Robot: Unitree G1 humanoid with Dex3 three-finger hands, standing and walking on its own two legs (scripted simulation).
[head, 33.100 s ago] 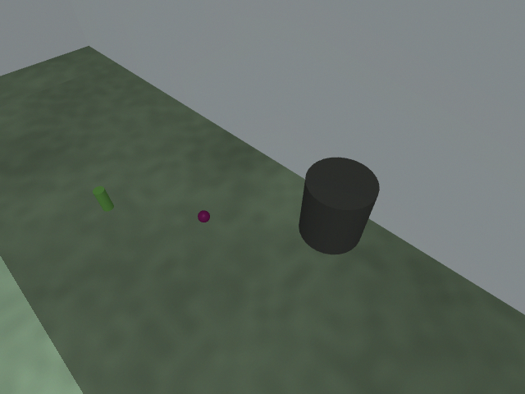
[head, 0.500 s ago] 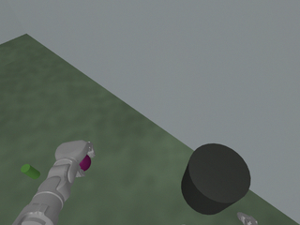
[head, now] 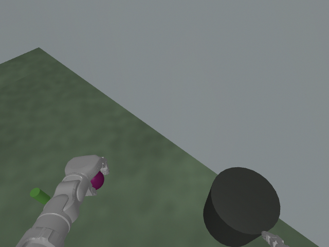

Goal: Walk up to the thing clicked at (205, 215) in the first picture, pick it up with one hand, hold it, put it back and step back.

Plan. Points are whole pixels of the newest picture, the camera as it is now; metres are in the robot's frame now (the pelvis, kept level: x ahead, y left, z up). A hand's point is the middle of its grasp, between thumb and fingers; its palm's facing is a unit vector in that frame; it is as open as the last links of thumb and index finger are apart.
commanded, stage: hold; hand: left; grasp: from above
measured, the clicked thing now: (93, 180) +0.33 +0.23 -0.08
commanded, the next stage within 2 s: crouch in 1.26 s
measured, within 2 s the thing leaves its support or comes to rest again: neither
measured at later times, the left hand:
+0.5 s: hand (90, 186) +0.29 +0.21 -0.03, palm faces -0.44 -0.06 -0.90, open 8.0 cm
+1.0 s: hand (88, 190) +0.27 +0.21 -0.03, palm faces -0.44 -0.07 -0.90, open 8.0 cm
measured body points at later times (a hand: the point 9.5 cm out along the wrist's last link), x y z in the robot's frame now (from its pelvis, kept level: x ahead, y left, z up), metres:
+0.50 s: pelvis -0.01 -0.01 +0.01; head +0.00 -0.03 +0.46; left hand +0.31 +0.21 +0.02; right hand +0.12 -0.27 -0.11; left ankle +0.00 +0.10 -0.73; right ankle +0.00 -0.12 -0.73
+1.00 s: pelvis -0.01 -0.01 +0.01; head -0.01 -0.03 +0.46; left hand +0.29 +0.21 +0.03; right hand +0.14 -0.26 -0.10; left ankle +0.00 +0.10 -0.73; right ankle +0.00 -0.12 -0.73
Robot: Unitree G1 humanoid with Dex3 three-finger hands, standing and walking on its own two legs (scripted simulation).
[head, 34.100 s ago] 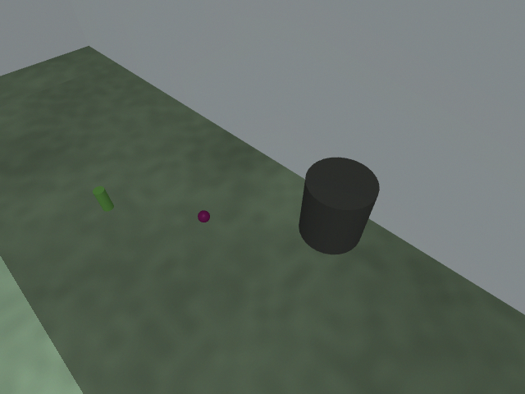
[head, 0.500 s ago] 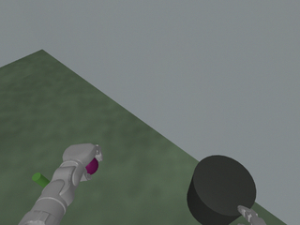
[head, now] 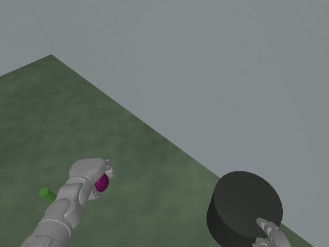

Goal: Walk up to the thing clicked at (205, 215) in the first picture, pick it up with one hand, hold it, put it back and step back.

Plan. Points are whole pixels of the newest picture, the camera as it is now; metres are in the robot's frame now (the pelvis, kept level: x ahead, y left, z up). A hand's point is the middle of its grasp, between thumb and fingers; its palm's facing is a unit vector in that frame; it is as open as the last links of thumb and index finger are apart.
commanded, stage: hold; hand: left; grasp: from above
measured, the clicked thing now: (98, 182) +0.31 +0.22 -0.07
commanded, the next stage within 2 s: crouch in 0.26 s
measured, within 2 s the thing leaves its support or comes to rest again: neither
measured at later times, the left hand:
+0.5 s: hand (92, 184) +0.30 +0.23 -0.04, palm faces -0.43 -0.06 -0.90, open 8.0 cm
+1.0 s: hand (104, 195) +0.33 +0.25 -0.21, palm faces -0.41 +0.02 -0.91, open 8.0 cm
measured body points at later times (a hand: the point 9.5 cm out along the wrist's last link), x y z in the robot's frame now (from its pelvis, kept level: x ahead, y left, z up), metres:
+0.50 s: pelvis +0.00 +0.01 +0.00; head +0.01 -0.01 +0.45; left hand +0.31 +0.23 +0.01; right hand +0.15 -0.25 -0.11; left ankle +0.01 +0.11 -0.74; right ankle +0.01 -0.12 -0.74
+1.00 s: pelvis -0.04 +0.01 -0.11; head +0.08 +0.02 +0.32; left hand +0.35 +0.25 -0.16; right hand +0.04 -0.29 -0.23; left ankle +0.01 +0.11 -0.74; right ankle +0.01 -0.12 -0.74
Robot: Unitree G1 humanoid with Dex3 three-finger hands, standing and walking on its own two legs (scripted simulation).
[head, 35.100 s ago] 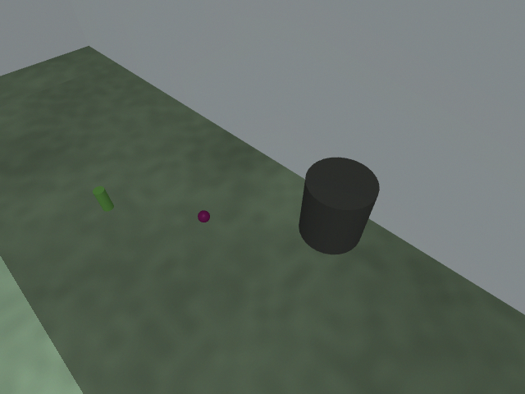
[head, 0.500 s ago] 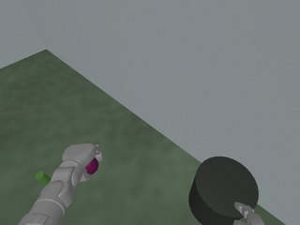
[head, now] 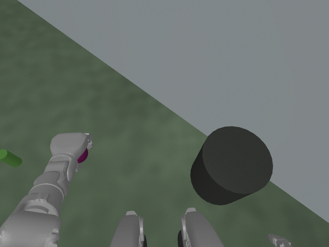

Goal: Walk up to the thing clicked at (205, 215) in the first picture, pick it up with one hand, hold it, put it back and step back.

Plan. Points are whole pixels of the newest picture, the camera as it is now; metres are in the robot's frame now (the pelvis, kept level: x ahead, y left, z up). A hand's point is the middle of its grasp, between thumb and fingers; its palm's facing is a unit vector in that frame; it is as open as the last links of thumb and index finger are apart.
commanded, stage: crouch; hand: left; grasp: from above
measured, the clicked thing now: (77, 153) +0.40 +0.25 -0.13
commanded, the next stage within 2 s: lower in 1.30 s
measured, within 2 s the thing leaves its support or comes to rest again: neither
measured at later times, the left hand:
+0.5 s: hand (91, 168) +0.42 +0.26 -0.34, palm faces -0.44 -0.01 -0.90, open 8.1 cm
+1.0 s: hand (96, 169) +0.44 +0.27 -0.44, palm faces -0.45 -0.03 -0.89, open 8.0 cm
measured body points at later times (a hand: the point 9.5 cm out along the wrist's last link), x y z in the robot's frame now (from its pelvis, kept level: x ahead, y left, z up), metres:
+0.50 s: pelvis -0.03 +0.00 -0.19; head +0.18 +0.04 +0.20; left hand +0.44 +0.26 -0.28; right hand +0.02 -0.27 -0.31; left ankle +0.05 +0.10 -0.62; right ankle +0.04 -0.12 -0.62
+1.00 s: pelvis -0.04 +0.00 -0.27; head +0.22 +0.05 +0.09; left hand +0.46 +0.27 -0.39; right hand -0.01 -0.29 -0.38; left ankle +0.05 +0.10 -0.62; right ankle +0.04 -0.12 -0.62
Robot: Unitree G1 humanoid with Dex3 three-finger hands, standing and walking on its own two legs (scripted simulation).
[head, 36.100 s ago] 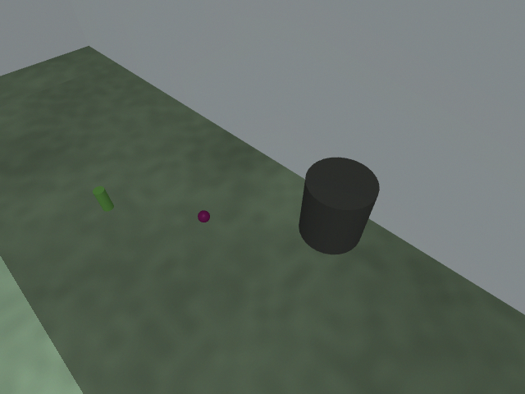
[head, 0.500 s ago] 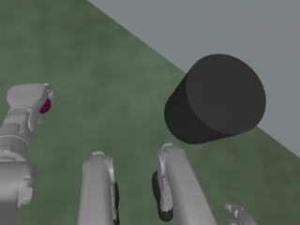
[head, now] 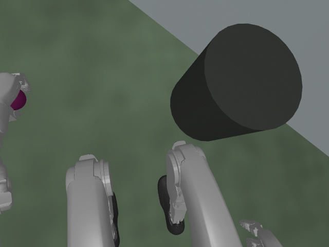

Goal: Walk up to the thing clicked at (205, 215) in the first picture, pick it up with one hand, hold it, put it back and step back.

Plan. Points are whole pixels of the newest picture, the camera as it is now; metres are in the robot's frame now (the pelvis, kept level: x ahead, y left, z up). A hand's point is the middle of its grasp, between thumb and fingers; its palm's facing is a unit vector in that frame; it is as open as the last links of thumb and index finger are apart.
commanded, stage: crouch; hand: left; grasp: from above
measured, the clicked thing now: (12, 98) +0.48 +0.32 -0.20
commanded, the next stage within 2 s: lower in 0.30 s
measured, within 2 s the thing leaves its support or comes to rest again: rests again in 1.98 s
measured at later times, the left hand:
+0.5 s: hand (16, 104) +0.47 +0.32 -0.22, palm faces -0.46 -0.07 -0.89, open 7.9 cm
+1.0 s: hand (26, 108) +0.47 +0.32 -0.28, palm faces -0.45 -0.09 -0.89, open 7.8 cm
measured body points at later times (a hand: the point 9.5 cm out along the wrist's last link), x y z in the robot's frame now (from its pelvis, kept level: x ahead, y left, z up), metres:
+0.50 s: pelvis +0.00 +0.00 -0.05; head +0.26 +0.07 +0.31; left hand +0.49 +0.32 -0.17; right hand +0.04 -0.27 -0.14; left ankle +0.07 +0.11 -0.35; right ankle +0.09 -0.11 -0.35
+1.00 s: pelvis +0.00 +0.00 -0.07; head +0.27 +0.09 +0.27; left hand +0.49 +0.32 -0.23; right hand +0.04 -0.27 -0.15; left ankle +0.07 +0.11 -0.35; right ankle +0.09 -0.11 -0.35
